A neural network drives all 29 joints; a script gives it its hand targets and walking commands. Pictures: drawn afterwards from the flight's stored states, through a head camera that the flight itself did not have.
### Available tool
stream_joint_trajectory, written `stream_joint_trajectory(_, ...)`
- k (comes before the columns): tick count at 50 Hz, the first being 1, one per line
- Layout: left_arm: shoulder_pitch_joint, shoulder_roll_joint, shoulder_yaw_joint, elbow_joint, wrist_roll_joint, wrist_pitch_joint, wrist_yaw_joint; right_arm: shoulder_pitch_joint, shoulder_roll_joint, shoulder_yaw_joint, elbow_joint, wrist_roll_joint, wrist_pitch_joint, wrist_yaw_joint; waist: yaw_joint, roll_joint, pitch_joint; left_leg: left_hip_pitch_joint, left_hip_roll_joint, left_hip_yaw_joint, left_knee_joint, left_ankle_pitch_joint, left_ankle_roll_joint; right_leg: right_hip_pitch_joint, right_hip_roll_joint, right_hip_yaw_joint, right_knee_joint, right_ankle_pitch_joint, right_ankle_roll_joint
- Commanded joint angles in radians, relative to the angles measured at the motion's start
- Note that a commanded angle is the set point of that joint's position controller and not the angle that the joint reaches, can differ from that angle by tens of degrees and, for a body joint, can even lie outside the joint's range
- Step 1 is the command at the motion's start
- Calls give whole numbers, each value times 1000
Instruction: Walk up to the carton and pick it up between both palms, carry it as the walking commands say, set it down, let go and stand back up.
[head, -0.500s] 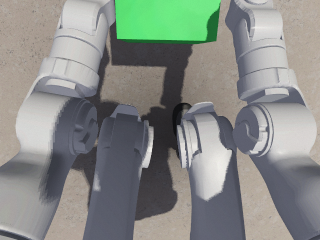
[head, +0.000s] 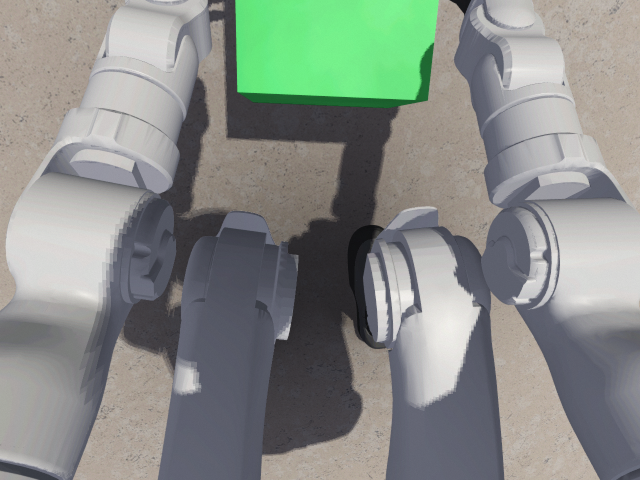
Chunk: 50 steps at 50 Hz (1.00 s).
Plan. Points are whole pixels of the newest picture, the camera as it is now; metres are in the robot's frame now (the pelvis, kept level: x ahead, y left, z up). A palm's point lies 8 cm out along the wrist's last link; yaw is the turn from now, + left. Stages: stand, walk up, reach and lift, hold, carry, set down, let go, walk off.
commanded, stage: set down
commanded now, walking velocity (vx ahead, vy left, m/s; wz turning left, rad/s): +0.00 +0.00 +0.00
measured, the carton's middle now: out of the picture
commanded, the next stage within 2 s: none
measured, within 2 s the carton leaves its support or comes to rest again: rests again in 0.06 s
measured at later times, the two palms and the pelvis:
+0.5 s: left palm out of the picture +0.53 +0.12 -0.20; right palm (482, 1) +0.52 -0.16 -0.19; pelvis -0.01 +0.00 -0.01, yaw +0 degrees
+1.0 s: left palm out of the picture +0.53 +0.12 -0.20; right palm (483, 3) +0.52 -0.17 -0.20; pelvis -0.01 +0.00 -0.01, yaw +0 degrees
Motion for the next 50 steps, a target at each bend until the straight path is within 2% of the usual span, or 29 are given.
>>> stream_joint_trajectory(1,-687,-933,-215,-276,-73,-88,-292,-656,919,251,-229,91,-71,274,-27,76,-1251,433,-9,-42,-229,634,-23,568,56,-19,-72,573,-72)
stream_joint_trajectory(3,-698,-913,-200,-270,-59,-90,-299,-665,923,245,-212,90,-69,276,-5,73,-1196,384,-6,-33,-227,595,-19,562,58,-6,-76,551,-72)
stream_joint_trajectory(4,-698,-910,-198,-257,-59,-89,-301,-665,913,243,-210,87,-69,276,-19,61,-1183,377,-3,-38,-225,587,-15,554,54,-9,-76,547,-72)
stream_joint_trajectory(5,-696,-915,-184,-251,-56,-88,-303,-683,910,243,-221,90,-72,276,-10,67,-1174,366,-6,-32,-225,573,-13,557,55,-6,-80,533,-73)
stream_joint_trajectory(6,-694,-916,-184,-244,-59,-90,-305,-691,899,243,-226,93,-77,275,-17,59,-1168,357,-2,-37,-224,569,-10,561,53,-7,-76,538,-73)
stream_joint_trajectory(12,-687,-874,-142,-190,-31,-88,-318,-680,876,224,-178,86,-77,281,-5,45,-1060,300,7,-34,-221,513,1,509,47,0,-91,488,-72)
stream_joint_trajectory(14,-661,-886,-139,-170,-22,-85,-323,-670,859,219,-163,83,-79,286,-8,64,-1037,293,10,-41,-226,502,1,492,45,-3,-80,477,-77)
stream_joint_trajectory(21,-627,-879,-131,-156,-11,-82,-334,-637,846,203,-137,73,-79,303,-16,63,-948,264,16,-57,-228,485,11,434,39,-2,-80,444,-82)
stream_joint_trajectory(23,-623,-862,-123,-156,-1,-82,-334,-619,842,198,-124,71,-76,310,-4,65,-929,265,16,-58,-231,476,14,411,41,-2,-81,428,-80)
stream_joint_trajectory(30,-579,-864,-123,-132,3,-73,-345,-583,811,171,-93,63,-78,322,-27,75,-867,259,22,-78,-232,470,16,366,31,-5,-78,408,-87)
stream_joint_trajectory(31,-583,-847,-118,-138,6,-75,-344,-586,818,171,-98,66,-79,324,-11,76,-864,264,24,-76,-232,471,18,354,33,-1,-76,402,-88)
stream_joint_trajectory(33,-576,-843,-120,-136,7,-75,-343,-572,798,170,-92,62,-81,324,-24,71,-859,275,26,-80,-227,481,18,352,28,-4,-76,406,-86)
stream_joint_trajectory(34,-563,-849,-121,-125,9,-72,-344,-584,794,167,-102,64,-84,325,-17,86,-852,295,24,-85,-229,480,22,333,29,-6,-76,390,-84)
stream_joint_trajectory(38,-555,-816,-105,-123,22,-73,-344,-561,786,159,-82,60,-79,330,-12,75,-813,264,30,-87,-231,465,23,324,25,2,-80,383,-85)
stream_joint_trajectory(41,-535,-827,-95,-98,27,-66,-352,-555,764,143,-72,48,-79,329,-27,82,-790,262,31,-88,-234,445,26,313,21,-2,-84,359,-83)
stream_joint_trajectory(44,-511,-799,-75,-87,45,-64,-358,-527,769,136,-61,41,-75,335,-6,81,-755,230,33,-82,-238,420,27,309,19,6,-87,348,-85)
stream_joint_trajectory(45,-519,-809,-76,-93,40,-65,-358,-533,749,133,-61,39,-75,333,-22,76,-758,233,34,-88,-233,421,27,314,19,5,-83,349,-85)
stream_joint_trajectory(50,-507,-773,-55,-76,59,-59,-363,-507,745,116,-49,26,-69,335,-20,75,-723,220,41,-89,-235,400,29,304,13,9,-88,339,-83)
